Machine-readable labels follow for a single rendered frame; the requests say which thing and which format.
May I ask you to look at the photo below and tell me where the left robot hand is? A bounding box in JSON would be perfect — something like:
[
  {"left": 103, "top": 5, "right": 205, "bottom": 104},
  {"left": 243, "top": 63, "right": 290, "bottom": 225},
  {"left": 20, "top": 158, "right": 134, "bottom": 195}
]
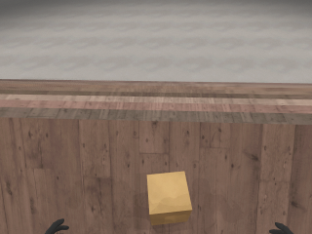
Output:
[{"left": 45, "top": 218, "right": 69, "bottom": 234}]

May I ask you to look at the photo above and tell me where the carton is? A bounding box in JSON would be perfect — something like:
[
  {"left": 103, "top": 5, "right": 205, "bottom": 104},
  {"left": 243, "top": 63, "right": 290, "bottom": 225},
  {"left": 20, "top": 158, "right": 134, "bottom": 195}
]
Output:
[{"left": 147, "top": 171, "right": 192, "bottom": 225}]

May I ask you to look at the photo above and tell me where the right robot hand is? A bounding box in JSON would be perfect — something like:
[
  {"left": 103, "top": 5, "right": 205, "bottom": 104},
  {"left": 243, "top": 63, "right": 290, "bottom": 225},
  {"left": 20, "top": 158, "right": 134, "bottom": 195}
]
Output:
[{"left": 269, "top": 222, "right": 293, "bottom": 234}]

